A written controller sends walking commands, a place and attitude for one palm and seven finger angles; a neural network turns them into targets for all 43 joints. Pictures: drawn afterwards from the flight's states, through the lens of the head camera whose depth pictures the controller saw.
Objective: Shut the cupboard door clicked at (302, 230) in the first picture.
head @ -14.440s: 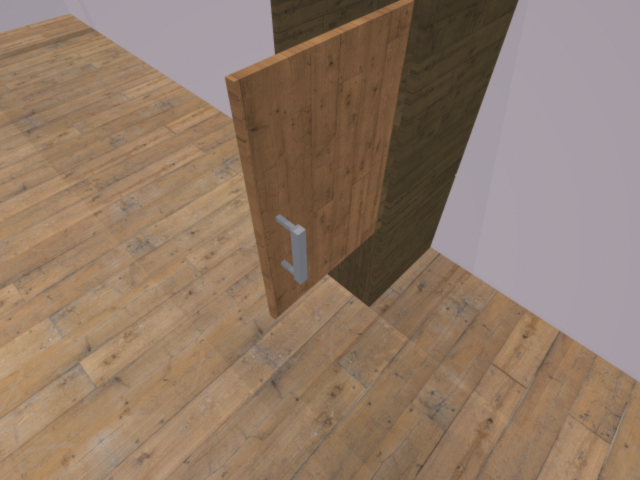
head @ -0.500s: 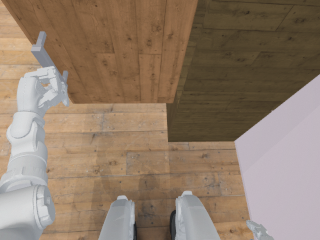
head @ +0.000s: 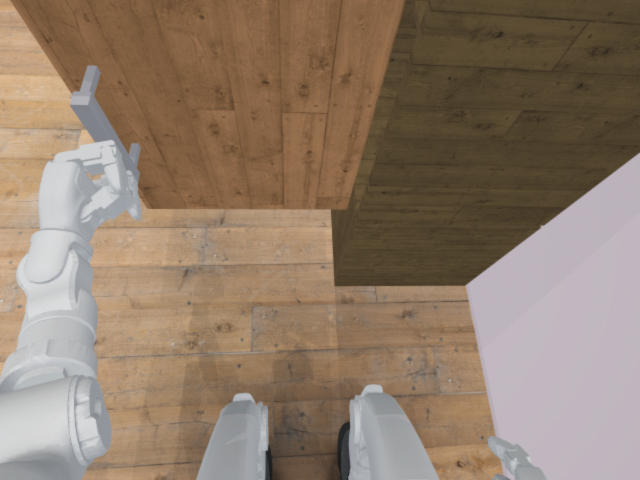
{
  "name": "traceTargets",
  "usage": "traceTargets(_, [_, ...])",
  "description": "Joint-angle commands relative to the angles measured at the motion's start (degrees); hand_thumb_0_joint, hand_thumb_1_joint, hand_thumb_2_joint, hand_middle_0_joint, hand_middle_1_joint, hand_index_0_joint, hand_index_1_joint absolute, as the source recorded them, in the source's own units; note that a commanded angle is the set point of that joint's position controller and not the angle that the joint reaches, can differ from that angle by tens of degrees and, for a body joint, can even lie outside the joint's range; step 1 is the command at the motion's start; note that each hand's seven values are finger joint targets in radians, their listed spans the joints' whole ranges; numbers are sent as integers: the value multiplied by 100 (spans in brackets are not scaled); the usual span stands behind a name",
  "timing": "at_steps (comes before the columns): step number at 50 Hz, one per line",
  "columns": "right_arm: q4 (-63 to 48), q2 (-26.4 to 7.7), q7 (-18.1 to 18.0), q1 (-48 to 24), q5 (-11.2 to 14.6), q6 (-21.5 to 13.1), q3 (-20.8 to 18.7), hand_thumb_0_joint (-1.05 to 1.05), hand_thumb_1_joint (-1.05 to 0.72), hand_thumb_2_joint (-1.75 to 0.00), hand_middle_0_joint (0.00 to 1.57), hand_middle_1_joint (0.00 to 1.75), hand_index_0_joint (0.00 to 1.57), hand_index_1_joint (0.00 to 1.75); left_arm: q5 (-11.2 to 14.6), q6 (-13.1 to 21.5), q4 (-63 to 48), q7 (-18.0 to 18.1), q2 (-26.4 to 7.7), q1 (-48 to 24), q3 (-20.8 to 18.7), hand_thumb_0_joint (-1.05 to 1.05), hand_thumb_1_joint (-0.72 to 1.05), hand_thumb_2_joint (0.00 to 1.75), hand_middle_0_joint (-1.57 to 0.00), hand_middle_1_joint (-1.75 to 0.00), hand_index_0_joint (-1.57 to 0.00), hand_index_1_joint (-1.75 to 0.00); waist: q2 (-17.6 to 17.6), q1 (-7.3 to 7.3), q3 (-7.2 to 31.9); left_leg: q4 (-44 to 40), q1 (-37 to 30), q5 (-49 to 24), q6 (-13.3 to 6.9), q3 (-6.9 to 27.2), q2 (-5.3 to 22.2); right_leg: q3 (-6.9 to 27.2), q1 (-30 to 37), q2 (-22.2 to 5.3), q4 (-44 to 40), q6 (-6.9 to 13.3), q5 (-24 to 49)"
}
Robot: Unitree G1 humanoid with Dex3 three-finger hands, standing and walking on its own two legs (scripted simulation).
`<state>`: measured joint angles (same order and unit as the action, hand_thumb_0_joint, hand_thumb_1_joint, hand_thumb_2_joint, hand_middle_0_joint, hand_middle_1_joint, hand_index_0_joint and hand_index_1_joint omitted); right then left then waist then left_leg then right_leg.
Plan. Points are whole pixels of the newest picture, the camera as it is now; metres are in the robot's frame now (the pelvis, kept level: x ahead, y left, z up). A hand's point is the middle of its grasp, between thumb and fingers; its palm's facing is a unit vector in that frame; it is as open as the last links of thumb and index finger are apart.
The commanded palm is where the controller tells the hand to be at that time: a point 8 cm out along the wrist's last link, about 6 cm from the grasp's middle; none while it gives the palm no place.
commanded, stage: push the door shut along its arc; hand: left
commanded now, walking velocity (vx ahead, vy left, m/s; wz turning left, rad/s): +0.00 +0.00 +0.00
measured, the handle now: (113, 131) +0.54 +0.26 +0.03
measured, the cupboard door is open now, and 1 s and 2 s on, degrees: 91 75 71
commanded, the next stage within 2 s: pull the fist back off the door in 1.22 s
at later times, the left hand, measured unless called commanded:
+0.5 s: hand (148, 150) +0.51 +0.21 +0.03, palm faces -0.12 -0.99 -0.03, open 3.1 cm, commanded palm +0.51 +0.24 +0.04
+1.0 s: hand (177, 114) +0.56 +0.18 +0.04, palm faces -0.25 -0.97 -0.03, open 3.1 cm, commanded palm +0.58 +0.20 +0.04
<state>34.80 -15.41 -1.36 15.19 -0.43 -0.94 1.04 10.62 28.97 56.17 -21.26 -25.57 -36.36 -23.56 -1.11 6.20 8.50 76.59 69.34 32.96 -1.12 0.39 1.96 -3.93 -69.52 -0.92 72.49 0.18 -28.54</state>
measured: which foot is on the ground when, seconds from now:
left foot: down 0.00-1.00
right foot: down 0.00-1.00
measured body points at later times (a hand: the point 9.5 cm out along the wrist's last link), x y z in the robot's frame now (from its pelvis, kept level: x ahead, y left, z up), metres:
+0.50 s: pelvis -0.01 +0.00 -0.02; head +0.17 +0.03 +0.40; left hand +0.51 +0.26 +0.04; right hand +0.03 -0.28 -0.12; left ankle +0.02 +0.10 -0.61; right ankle +0.05 -0.12 -0.61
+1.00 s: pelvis -0.01 +0.01 -0.03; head +0.20 +0.04 +0.37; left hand +0.57 +0.23 +0.04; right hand -0.02 -0.26 -0.13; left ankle +0.02 +0.11 -0.61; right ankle +0.05 -0.12 -0.61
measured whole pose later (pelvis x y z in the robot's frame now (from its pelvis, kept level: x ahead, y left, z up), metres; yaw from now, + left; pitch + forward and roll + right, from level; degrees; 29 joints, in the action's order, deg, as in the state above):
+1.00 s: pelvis -0.01 +0.01 -0.03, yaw -3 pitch +33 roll -6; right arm 35.3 -16.0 -1.8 19.5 -1.3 -0.9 4.9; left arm 2.3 17.7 72.2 -29.8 -43.2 -67.2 -22.1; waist -2.9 15.4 6.9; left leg 83.9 83.2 34.0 -1.5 2.3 3.3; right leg -5.5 -82.0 0.5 76.9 0.1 -28.0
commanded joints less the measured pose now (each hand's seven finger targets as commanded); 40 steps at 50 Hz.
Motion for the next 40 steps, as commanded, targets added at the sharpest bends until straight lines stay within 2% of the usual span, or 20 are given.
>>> traceTargets(1, [-280, -1062, -87, 764, 36, -78, -374, 0, -90, -90, 20, 30, 20, 30, 12, 302, -920, -88, -1549, -2499, -176, 0, 90, 90, -130, -150, -130, -150, -476, 183, 2548, -954, -1732, -1701, -11, 385, -79, 188, 1260, 190, -734, 133, 1133])
traceTargets(3, [-283, -1064, -107, 780, 32, -99, -349, 0, -90, -90, 20, 30, 20, 30, 33, 304, -961, -149, -1600, -2866, -141, 0, 90, 90, -130, -150, -130, -150, -681, 233, 2659, -880, -1776, -1727, -26, 378, -97, 211, 1182, 203, -697, 151, 1129])
traceTargets(4, [-261, -1094, -118, 792, 24, -96, -352, 0, -90, -90, 20, 30, 20, 30, 8, 310, -945, -170, -1772, -2959, -241, 0, 90, 90, -130, -150, -130, -150, -702, 219, 2889, -854, -1863, -1890, -14, 415, -87, 203, 1230, 192, -654, 154, 1234])
traceTargets(6, [-246, -1092, -110, 821, 14, -98, -357, 0, -90, -90, 20, 30, 20, 30, -17, 290, -883, -257, -1703, -3003, -140, 0, 90, 90, -130, -150, -130, -150, -810, 236, 3094, -796, -2056, -2117, 3, 443, -77, 187, 1140, 199, -615, 157, 1327])
traceTargets(8, [-234, -1090, -91, 891, 20, -96, -334, 0, -90, -90, 20, 30, 20, 30, -10, 223, -712, -340, -1600, -3083, -7, 0, 90, 90, -130, -150, -130, -150, -1009, 267, 2993, -802, -2183, -2283, 29, 490, -71, 134, 959, 217, -587, 183, 1332])
traceTargets(9, [-204, -1126, -86, 901, 16, -69, -340, 0, -90, -90, 20, 30, 20, 30, -44, 188, -713, -344, -1734, -3166, -80, 0, 90, 90, -130, -150, -130, -150, -978, 263, 3087, -787, -2205, -2359, 38, 506, -55, 138, 970, 202, -576, 171, 1380])
traceTargets(10, [-220, -1124, -75, 927, 23, -51, -340, 0, -90, -90, 20, 30, 20, 30, -75, 136, -647, -350, -1686, -3133, -25, 0, 90, 90, -130, -150, -130, -150, -963, 281, 3071, -796, -2237, -2361, 37, 529, -47, 123, 897, 211, -590, 172, 1341])
traceTargets(11, [-205, -1120, -70, 935, 21, -45, -342, 0, -90, -90, 20, 30, 20, 30, -103, 100, -644, -368, -1580, -3352, 115, 0, 90, 90, -130, -150, -130, -150, -941, 393, 3030, -756, -2176, -2271, 11, 512, -46, 134, 840, 211, -607, 155, 1323])
traceTargets(12, [-189, -1143, -79, 977, 21, -31, -340, 0, -90, -90, 20, 30, 20, 30, -125, 74, -619, -368, -1728, -3430, 18, 0, 90, 90, -130, -150, -130, -150, -822, 402, 3032, -746, -2093, -2174, -3, 522, -36, 136, 883, 216, -618, 153, 1274])
traceTargets(17, [-118, -1183, -100, 1069, 27, -20, -292, 0, -90, -90, 20, 30, 20, 30, -209, -26, -379, -430, -1972, -4012, 44, 0, 90, 90, -130, -150, -130, -150, -786, 581, 2944, -666, -1756, -1828, -69, 511, -42, 179, 852, 240, -648, 160, 1089])
traceTargets(20, [-86, -1195, -106, 1146, 21, -20, -270, 0, -90, -90, 20, 30, 20, 30, -269, -76, -252, -503, -2054, -4232, 87, 0, 90, 90, -130, -150, -130, -150, -1061, 628, 3061, -606, -1812, -1885, -68, 524, -35, 171, 688, 248, -611, 178, 1067])
traceTargets(22, [-55, -1203, -102, 1197, 13, -22, -252, 0, -90, -90, 20, 30, 20, 30, -302, -156, -136, -534, -2122, -4470, 107, 0, 90, 90, -130, -150, -130, -150, -1036, 724, 3019, -545, -1707, -1887, -93, 513, -30, 179, 694, 259, -618, 171, 1098])
traceTargets(23, [-74, -1214, -99, 1243, 12, -36, -243, 0, -90, -90, 20, 30, 20, 30, -274, -156, -120, -566, -2202, -4500, 42, 0, 90, 90, -130, -150, -130, -150, -1047, 715, 3124, -514, -1705, -1911, -101, 533, -39, 167, 683, 281, -574, 183, 1085])
traceTargets(24, [-81, -1243, -107, 1249, 13, -17, -234, 0, -90, -90, 20, 30, 20, 30, -318, -186, -48, -580, -2490, -4477, -139, 0, 90, 90, -130, -150, -130, -150, -1046, 658, 3217, -494, -1630, -1928, -99, 514, -22, 194, 776, 269, -568, 180, 1110])
traceTargets(26, [-90, -1220, -93, 1280, 11, -7, -217, 0, -90, -90, 20, 30, 20, 30, -358, -255, -26, -650, -2429, -4520, -39, 0, 90, 90, -130, -150, -130, -150, -1224, 678, 3269, -462, -1666, -2033, -99, 508, -20, 182, 721, 272, -542, 180, 1169])
traceTargets(30, [-90, -1250, -85, 1376, 15, 14, -187, 0, -90, -90, 20, 30, 20, 30, -422, -391, 107, -695, -2603, -4802, -63, 0, 90, 90, -130, -150, -130, -150, -1235, 791, 3181, -416, -1633, -2070, -112, 541, 12, 159, 587, 304, -529, 171, 1170])
traceTargets(31, [-98, -1269, -90, 1405, 8, 21, -183, 0, -90, -90, 20, 30, 20, 30, -453, -418, 67, -707, -2799, -4785, -192, 0, 90, 90, -130, -150, -130, -150, -1271, 757, 3278, -378, -1616, -2116, -117, 525, 20, 170, 626, 299, -509, 175, 1208])
traceTargets(34, [-100, -1272, -73, 1467, -9, 22, -181, 0, -90, -90, 20, 30, 20, 30, -480, -451, -30, -738, -2833, -4940, -186, 0, 90, 90, -130, -150, -130, -150, -1502, 745, 3526, -381, -1910, -2381, -73, 595, 36, 110, 506, 313, -441, 190, 1292])
traceTargets(38, [-109, -1272, -87, 1515, -8, 16, -124, 0, -90, -90, 20, 30, 20, 30, -542, -551, 152, -754, -2963, -5157, -189, 0, 90, 90, -130, -150, -130, -150, -1275, 892, 3185, -327, -1555, -2110, -131, 569, 41, 117, 458, 343, -460, 175, 1175])
traceTargets(40, [-86, -1287, -98, 1536, -20, 19, -115, 0, -90, -90, 20, 30, 20, 30, -627, -596, 199, -754, -2988, -5393, -101, 0, 90, 90, -130, -150, -130, -150, -1411, 948, 3197, -316, -1592, -2090, -110, 606, 58, 91, 316, 333, -432, 174, 1129])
